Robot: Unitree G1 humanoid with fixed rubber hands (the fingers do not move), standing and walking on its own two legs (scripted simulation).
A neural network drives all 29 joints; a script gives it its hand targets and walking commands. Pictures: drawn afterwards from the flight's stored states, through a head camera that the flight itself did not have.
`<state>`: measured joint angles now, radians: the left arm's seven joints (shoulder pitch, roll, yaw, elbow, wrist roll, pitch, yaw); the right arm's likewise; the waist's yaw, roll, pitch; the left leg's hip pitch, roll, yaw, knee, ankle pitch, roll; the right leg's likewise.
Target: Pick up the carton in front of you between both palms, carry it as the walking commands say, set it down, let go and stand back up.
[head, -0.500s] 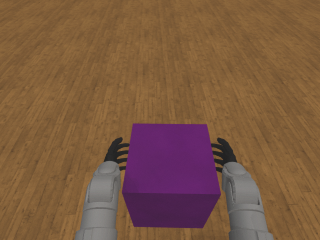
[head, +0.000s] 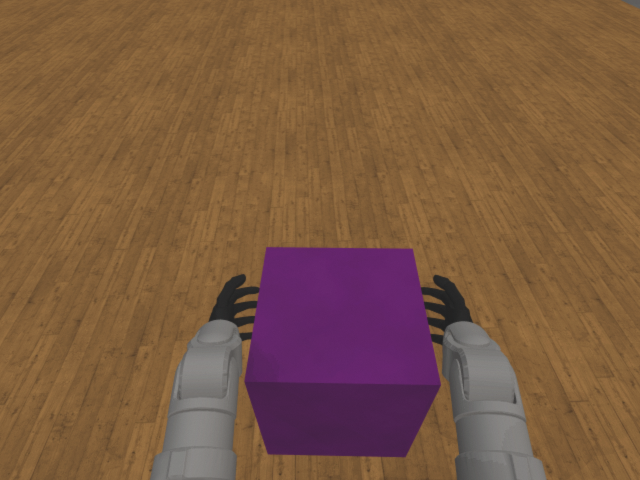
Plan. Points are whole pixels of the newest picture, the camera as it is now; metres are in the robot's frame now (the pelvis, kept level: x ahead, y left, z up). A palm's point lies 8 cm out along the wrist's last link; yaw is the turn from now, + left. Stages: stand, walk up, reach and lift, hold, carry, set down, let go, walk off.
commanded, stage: carry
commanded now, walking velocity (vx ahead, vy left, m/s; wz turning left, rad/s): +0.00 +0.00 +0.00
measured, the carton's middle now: (337, 355) +0.30 +0.00 -0.05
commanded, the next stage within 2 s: hold in 0.80 s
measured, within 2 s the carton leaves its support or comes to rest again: neither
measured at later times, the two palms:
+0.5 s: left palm (217, 340) +0.27 +0.16 +0.04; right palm (453, 342) +0.28 -0.14 +0.04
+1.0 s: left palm (192, 359) +0.25 +0.18 +0.04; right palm (434, 344) +0.27 -0.12 +0.04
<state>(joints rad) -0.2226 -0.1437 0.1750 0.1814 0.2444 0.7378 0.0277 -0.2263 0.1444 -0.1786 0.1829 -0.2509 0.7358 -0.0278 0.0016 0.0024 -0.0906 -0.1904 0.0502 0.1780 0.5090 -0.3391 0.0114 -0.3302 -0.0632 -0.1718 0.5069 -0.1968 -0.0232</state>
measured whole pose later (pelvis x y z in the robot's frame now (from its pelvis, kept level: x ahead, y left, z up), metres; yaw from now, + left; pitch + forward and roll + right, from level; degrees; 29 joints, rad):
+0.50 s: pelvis -0.01 +0.01 +0.00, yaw +0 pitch +1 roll +0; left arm -0.22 -0.14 0.17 0.17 0.24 0.74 0.03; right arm -0.22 0.14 -0.18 0.17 -0.25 0.74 -0.03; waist 0.00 0.00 -0.09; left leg -0.22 0.04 0.18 0.53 -0.33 0.03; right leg -0.35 -0.07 -0.16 0.50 -0.17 -0.02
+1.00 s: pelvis -0.02 +0.01 +0.01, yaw +5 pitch -6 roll +0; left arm -0.23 -0.15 0.18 0.22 0.25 0.70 0.01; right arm -0.21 0.14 -0.18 0.18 -0.26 0.72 -0.03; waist 0.00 0.02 0.05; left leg -0.06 -0.02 0.04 0.42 -0.25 0.03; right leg -0.15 -0.02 0.00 0.39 -0.13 0.02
